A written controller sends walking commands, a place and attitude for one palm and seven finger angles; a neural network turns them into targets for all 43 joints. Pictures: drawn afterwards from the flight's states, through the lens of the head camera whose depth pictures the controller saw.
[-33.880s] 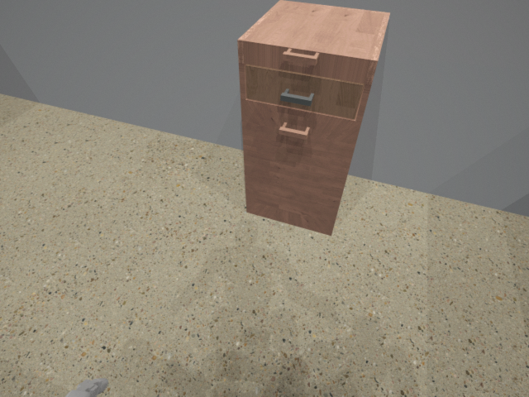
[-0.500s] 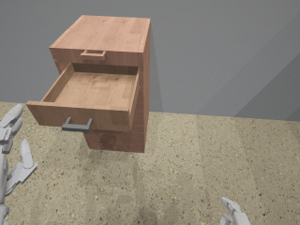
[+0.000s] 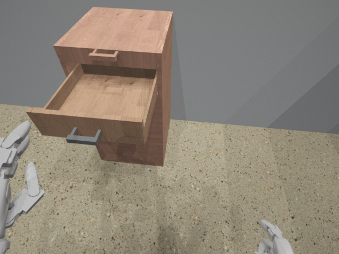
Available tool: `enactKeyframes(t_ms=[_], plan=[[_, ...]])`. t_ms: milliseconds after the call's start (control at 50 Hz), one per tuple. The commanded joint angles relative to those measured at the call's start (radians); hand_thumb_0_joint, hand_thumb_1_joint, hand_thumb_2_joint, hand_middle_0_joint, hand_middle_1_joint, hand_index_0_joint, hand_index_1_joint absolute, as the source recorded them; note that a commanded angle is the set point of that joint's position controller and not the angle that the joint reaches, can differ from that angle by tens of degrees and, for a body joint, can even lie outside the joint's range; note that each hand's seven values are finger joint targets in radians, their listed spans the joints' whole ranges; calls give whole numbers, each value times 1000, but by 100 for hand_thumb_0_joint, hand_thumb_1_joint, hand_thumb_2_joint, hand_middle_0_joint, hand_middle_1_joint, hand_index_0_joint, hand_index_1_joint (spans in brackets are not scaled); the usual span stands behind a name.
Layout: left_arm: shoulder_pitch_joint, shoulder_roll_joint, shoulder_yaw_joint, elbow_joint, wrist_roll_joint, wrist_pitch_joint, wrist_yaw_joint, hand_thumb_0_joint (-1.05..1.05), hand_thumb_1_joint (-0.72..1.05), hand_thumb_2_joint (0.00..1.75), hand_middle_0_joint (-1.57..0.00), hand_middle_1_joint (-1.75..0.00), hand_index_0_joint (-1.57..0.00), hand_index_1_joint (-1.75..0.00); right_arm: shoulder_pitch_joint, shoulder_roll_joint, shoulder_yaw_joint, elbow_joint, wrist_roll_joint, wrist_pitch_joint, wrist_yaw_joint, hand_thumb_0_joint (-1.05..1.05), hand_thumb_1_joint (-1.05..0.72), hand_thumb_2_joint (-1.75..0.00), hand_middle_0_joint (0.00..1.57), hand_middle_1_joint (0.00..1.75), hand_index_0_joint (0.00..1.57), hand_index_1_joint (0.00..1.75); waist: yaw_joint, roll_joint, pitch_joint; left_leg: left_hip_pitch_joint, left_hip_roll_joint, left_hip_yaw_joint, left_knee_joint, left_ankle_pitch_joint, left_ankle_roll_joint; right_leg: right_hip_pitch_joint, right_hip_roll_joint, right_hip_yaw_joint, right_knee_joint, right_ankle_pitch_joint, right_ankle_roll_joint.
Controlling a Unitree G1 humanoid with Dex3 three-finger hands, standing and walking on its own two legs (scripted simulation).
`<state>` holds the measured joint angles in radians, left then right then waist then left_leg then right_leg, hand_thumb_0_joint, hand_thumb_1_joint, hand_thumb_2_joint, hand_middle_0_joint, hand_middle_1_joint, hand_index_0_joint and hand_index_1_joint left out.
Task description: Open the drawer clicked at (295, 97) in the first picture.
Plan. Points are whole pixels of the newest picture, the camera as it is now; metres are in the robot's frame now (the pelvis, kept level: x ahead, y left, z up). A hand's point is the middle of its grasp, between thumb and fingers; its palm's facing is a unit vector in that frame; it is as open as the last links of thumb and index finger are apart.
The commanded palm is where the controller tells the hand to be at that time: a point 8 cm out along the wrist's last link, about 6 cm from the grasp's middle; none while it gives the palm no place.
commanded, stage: let the arm hang, fingers relaxed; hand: left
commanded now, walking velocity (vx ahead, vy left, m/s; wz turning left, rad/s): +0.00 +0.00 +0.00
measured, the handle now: (84, 135) +0.49 +0.31 -0.07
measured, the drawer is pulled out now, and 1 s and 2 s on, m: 0.30 0.30 0.30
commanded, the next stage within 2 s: look to check the result in 1.10 s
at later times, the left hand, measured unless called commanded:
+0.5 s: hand out of the picture -0.03 +0.21 -0.17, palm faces +0.04 -0.97 -0.23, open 7.2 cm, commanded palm none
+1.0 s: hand out of the picture +0.01 +0.18 -0.17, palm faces +0.02 -0.98 -0.20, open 7.3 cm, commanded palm none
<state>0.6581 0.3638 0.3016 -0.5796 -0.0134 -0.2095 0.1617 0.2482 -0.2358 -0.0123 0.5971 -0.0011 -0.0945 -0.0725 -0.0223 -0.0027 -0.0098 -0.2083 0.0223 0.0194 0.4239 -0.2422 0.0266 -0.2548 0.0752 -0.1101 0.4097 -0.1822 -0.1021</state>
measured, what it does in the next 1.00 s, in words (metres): stands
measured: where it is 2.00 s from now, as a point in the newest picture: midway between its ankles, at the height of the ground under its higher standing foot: outside the picture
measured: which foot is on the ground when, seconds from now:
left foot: down 0.00-1.00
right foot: down 0.00-1.00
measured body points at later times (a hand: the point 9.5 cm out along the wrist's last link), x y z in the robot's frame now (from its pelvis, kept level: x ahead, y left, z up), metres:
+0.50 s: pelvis +0.00 +0.01 +0.00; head +0.02 +0.01 +0.45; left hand -0.03 +0.26 -0.15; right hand -0.01 -0.22 -0.15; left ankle -0.01 +0.13 -0.74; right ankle +0.03 -0.05 -0.74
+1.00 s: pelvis +0.00 +0.02 +0.00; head +0.01 +0.01 +0.45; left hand +0.01 +0.24 -0.15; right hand -0.04 -0.17 -0.16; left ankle -0.01 +0.13 -0.74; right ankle +0.03 -0.05 -0.74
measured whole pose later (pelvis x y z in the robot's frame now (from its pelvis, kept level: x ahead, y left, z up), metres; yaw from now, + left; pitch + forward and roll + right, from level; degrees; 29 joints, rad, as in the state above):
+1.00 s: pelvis +0.00 +0.02 +0.00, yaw -1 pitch -2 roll +0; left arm 0.29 0.13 0.01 1.12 0.01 0.00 0.04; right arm 0.37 -0.09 0.01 1.12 -0.01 0.00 -0.04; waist -0.01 0.01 0.03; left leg -0.14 0.00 0.04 0.40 -0.24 0.01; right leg -0.18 0.06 -0.07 0.38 -0.18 -0.09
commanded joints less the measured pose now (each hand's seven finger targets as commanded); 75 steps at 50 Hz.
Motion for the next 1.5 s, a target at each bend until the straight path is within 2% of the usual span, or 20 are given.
enactKeyframes(t_ms=[0,20,40,100,140,200,240,280,300,380,420,480,560,620,700,820,1000,1080,1220,1480], plan=[[-112,-50,-210,680,61,174,-144,0,90,90,-20,-30,-20,-30,-19,-187,-75,73,-9,-25,85,0,-90,-90,20,30,20,30,-10,10,-70,-30,154,-144,60,380,46,-12,-173,159,112,240,80],[-109,-40,-194,680,57,195,-156,0,90,90,-20,-30,-20,-30,-3,-155,-56,79,1,-5,75,0,-90,-90,20,30,20,30,-5,52,-93,-33,131,-98,86,379,33,13,-164,139,110,235,77],[-152,-58,-199,706,52,195,-156,0,90,90,-20,-30,-20,-30,-3,-132,-45,74,-2,9,73,0,-90,-90,20,30,20,30,6,21,-128,-60,124,-114,103,342,36,30,-163,119,120,195,65],[-265,3,-207,855,55,190,-157,0,90,90,-20,-30,-20,-30,-1,-128,-37,71,-3,40,70,0,-90,-90,20,30,20,30,6,-260,-139,-87,32,-61,162,212,9,148,-240,203,87,472,17],[-302,15,-211,988,48,197,-150,0,90,90,-20,-30,-20,-30,-27,-132,-35,92,-8,65,63,0,-90,-90,20,30,20,30,17,-219,-80,-88,2,-61,140,85,4,147,-265,236,51,502,-4],[-366,6,-233,1155,38,216,-143,0,90,90,-20,-30,-20,-30,-14,-92,-16,159,-13,91,61,0,-90,-90,20,30,20,30,7,-31,-14,-19,27,-71,65,119,5,57,-221,217,-13,197,37],[-373,-12,-245,1252,31,219,-144,0,90,90,-20,-30,-20,-30,-32,-78,-3,199,-16,94,57,0,-90,-90,20,30,20,30,23,111,42,-51,59,-103,-4,120,19,56,-172,199,-36,66,53],[-361,-18,-252,1341,27,218,-144,0,90,90,-20,-30,-20,-30,-23,-72,2,237,-17,96,52,0,-90,-90,20,30,20,30,31,168,59,-87,62,-112,-47,43,22,93,-156,202,-66,-11,46],[-355,-21,-252,1378,30,216,-143,0,90,90,-20,-30,-20,-30,-10,-66,1,252,-14,99,49,0,-90,-90,20,30,20,30,31,141,77,-81,67,-113,-54,29,19,87,-154,202,-82,-20,43],[-333,-54,-255,1493,24,209,-142,0,90,90,-20,-30,-20,-30,57,-38,1,322,-14,101,41,0,-90,-90,20,30,20,30,27,154,1,-42,58,-92,-66,-23,18,140,-164,211,-123,-41,33],[-330,-66,-260,1535,25,205,-140,0,90,90,-20,-30,-20,-30,89,-33,-2,350,-11,102,38,0,-90,-90,20,30,20,30,22,63,-5,-9,70,-90,-68,7,19,136,-166,203,-134,-21,34],[-326,-81,-267,1588,22,203,-136,0,90,90,-20,-30,-20,-30,123,-22,-1,394,-9,102,35,0,-90,-90,20,30,20,30,18,6,40,-4,66,-81,-82,10,17,112,-170,205,-152,-47,35],[-308,-98,-275,1645,22,205,-130,0,90,90,-20,-30,-20,-30,151,-5,5,441,-9,103,33,0,-90,-90,20,30,20,30,19,-5,118,-14,71,-80,-110,0,20,66,-163,201,-159,-78,35],[-293,-105,-276,1669,22,204,-126,0,90,90,-20,-30,-20,-30,178,8,7,466,-11,102,32,0,-90,-90,20,30,20,30,19,-29,112,-3,71,-74,-111,3,22,63,-162,200,-158,-89,37],[-286,-112,-276,1683,22,203,-122,0,90,90,-20,-30,-20,-30,182,23,8,487,-9,98,30,0,-90,-90,20,30,20,30,25,11,113,-5,67,-69,-112,5,22,61,-160,200,-148,-80,37],[-287,-130,-274,1692,23,204,-121,0,90,90,-20,-30,-20,-30,203,53,10,507,-13,98,29,0,-90,-90,20,30,20,30,24,-10,163,-33,63,-65,-116,-11,22,37,-161,193,-147,-99,40],[-280,-146,-272,1691,24,198,-119,0,90,90,-20,-30,-20,-30,209,68,6,511,-9,92,24,0,-90,-90,20,30,20,30,23,42,138,-15,65,-60,-104,33,17,50,-157,196,-126,-23,35],[-278,-152,-272,1696,21,195,-119,0,90,90,-20,-30,-20,-30,216,70,5,515,-9,89,21,0,-90,-90,20,30,20,30,19,25,100,1,67,-60,-100,64,17,92,-162,193,-120,35,34],[-269,-159,-275,1703,21,195,-116,0,90,90,-20,-30,-20,-30,214,73,5,517,-9,95,19,0,-90,-90,20,30,20,30,15,15,121,17,68,-55,-94,62,16,66,-161,191,-128,22,37],[-264,-159,-274,1706,21,191,-114,0,90,90,-20,-30,-20,-30,197,65,4,517,-6,91,15,0,-90,-90,20,30,20,30,14,5,91,41,69,-46,-86,111,12,111,-167,188,-116,149,45]])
